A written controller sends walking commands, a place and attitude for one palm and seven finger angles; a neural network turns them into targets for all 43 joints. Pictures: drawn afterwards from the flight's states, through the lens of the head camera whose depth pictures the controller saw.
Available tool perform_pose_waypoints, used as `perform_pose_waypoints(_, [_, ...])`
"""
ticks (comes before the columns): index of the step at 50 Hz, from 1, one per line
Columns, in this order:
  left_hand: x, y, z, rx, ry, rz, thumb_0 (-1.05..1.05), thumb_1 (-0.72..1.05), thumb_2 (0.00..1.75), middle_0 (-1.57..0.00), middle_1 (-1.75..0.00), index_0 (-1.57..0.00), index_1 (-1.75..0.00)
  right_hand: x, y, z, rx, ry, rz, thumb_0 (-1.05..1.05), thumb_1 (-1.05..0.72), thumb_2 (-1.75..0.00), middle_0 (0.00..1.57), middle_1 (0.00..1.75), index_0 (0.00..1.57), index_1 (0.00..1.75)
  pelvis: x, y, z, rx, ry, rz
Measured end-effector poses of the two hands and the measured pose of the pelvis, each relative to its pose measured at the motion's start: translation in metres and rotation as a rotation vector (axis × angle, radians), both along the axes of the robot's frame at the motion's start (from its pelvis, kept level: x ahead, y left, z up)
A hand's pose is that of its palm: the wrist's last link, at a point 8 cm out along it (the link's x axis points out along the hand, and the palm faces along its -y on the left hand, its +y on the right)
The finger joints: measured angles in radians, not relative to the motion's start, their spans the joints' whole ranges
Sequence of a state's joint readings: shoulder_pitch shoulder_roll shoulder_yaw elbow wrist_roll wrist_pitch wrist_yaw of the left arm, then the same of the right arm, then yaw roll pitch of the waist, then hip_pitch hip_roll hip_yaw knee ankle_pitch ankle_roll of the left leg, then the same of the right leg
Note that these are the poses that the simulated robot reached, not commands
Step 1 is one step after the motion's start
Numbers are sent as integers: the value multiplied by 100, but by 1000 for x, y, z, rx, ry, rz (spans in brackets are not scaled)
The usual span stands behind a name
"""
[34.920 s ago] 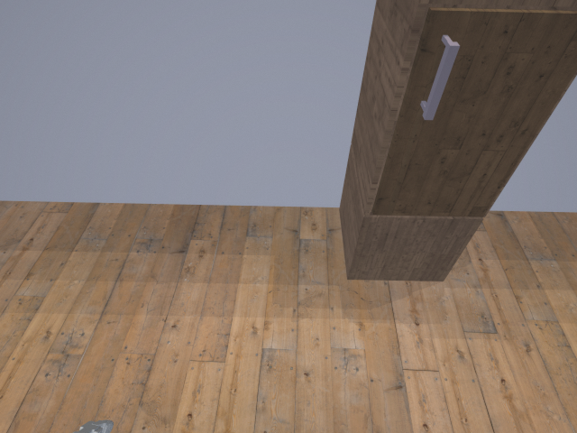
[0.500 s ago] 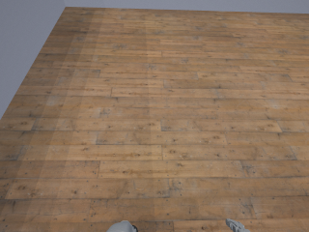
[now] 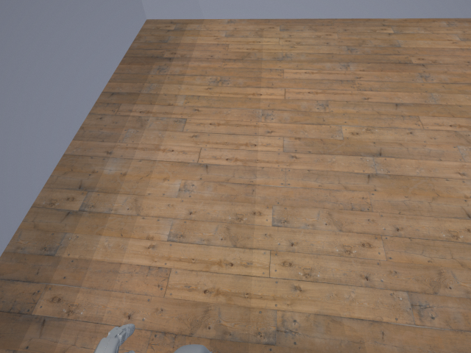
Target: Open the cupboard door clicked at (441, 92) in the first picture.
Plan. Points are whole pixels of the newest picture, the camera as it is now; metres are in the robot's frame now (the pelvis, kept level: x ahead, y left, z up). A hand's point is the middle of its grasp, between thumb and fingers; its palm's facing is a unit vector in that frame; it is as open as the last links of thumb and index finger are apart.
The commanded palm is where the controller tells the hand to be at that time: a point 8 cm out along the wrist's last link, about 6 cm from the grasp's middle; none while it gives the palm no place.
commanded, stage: turn to face it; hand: left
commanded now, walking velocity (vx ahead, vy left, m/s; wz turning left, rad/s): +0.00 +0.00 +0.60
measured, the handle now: out of the picture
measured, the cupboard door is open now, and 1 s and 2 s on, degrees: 44 44 44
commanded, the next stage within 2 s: none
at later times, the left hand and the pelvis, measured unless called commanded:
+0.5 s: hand out of the picture +0.04 +0.25 -0.17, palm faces +0.35 -0.90 -0.27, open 7.4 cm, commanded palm none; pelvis +0.06 +0.02 +0.00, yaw +18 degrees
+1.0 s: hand out of the picture +0.05 +0.16 -0.15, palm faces +0.61 -0.75 -0.26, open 7.3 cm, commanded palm none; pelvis +0.11 -0.04 +0.01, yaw +38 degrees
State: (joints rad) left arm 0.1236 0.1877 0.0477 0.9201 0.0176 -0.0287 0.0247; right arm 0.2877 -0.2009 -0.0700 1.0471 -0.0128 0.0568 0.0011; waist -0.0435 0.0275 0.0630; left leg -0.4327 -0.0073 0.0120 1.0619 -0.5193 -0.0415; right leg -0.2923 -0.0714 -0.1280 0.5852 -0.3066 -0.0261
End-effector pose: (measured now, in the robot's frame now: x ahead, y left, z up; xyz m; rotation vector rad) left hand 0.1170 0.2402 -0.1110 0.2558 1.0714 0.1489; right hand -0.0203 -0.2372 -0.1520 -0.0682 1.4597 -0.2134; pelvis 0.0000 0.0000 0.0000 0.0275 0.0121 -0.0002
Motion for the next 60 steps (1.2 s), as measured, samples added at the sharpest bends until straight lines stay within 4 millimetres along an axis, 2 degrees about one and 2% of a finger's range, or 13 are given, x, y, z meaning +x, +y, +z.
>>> perform_pose_waypoints(5, [-22, -12, -2, -38, 49, 86, 0, 91, 90, -20, -30, -20, -30, 77, -17, 14, -21, -98, 105, 1, -91, -90, 20, 30, 19, 30, 15, -7, 8, 15, 0, 77])
perform_pose_waypoints(8, [-41, -7, -7, -46, 77, 163, -1, 93, 89, -21, -30, -20, -30, 126, -18, 21, -38, -161, 186, 1, -91, -90, 20, 30, 19, 30, 22, -7, 8, 12, 1, 125])
perform_pose_waypoints(14, [-89, 18, -30, -64, 172, 289, -1, 92, 89, -21, -30, -20, -30, 219, 8, 30, -74, -291, 362, 1, -91, -90, 20, 30, 19, 30, 35, 6, -4, -5, 0, 212])
perform_pose_waypoints(17, [-109, 35, -45, -68, 228, 342, 0, 92, 89, -21, -30, -20, -30, 253, 25, 31, -90, -369, 429, 1, -91, -90, 20, 30, 19, 30, 41, 16, -16, -17, 5, 244])
perform_pose_waypoints(21, [-112, 46, -38, -52, 248, 400, 0, 92, 90, -20, -30, -20, -30, 266, 39, 38, -93, -378, 476, 1, -91, -90, 20, 30, 19, 30, 48, 18, -9, -29, 12, 278])
perform_pose_waypoints(27, [-88, 46, -18, -37, 168, 437, 0, 91, 90, -20, -30, -20, -29, 264, 45, 34, -51, -303, 517, 1, -91, -90, 20, 30, 20, 30, 61, 11, 2, -36, 17, 340])
perform_pose_waypoints(34, [-53, 18, -8, -8, 75, 467, 0, 91, 90, -20, -30, -20, -29, 264, 26, 7, 13, -203, 530, 1, -90, -90, 20, 30, 20, 30, 82, -16, -4, -24, 17, 427])
perform_pose_waypoints(38, [-50, -6, -4, 5, 53, 500, 0, 91, 90, -20, -30, -20, -30, 278, 13, -6, 27, -159, 554, 1, -90, -90, 20, 30, 20, 30, 91, -30, -6, -12, 7, 484])
perform_pose_waypoints(44, [-64, -39, -1, -48, 94, 591, 0, 91, 90, -21, -30, -20, -30, 306, 14, 8, 31, -140, 624, 1, -91, -90, 20, 30, 19, 30, 105, -38, 6, 16, 9, 574])
perform_pose_waypoints(47, [-78, -44, -2, -53, 94, 659, 0, 92, 89, -21, -30, -21, -30, 323, 25, 13, 29, -142, 686, 1, -91, -90, 20, 30, 19, 30, 110, -39, 8, 22, 9, 624])
perform_pose_waypoints(52, [-116, -47, -13, -72, 126, 758, 0, 92, 89, -21, -30, -21, -30, 357, 63, 18, 27, -195, 805, 1, -91, -90, 20, 30, 19, 30, 111, -33, 3, 17, 3, 698])
perform_pose_waypoints(56, [-154, -44, -34, -98, 169, 836, 0, 91, 89, -21, -30, -20, -30, 381, 101, 19, 28, -303, 891, 1, -91, -90, 20, 30, 19, 30, 107, -20, -12, -3, -2, 751])
perform_pose_waypoints(60, [-171, -38, -36, -95, 209, 897, 0, 91, 90, -20, -30, -20, -30, 387, 118, 27, 23, -351, 942, 1, -91, -90, 20, 30, 19, 30, 106, -18, -11, -7, -6, 787])
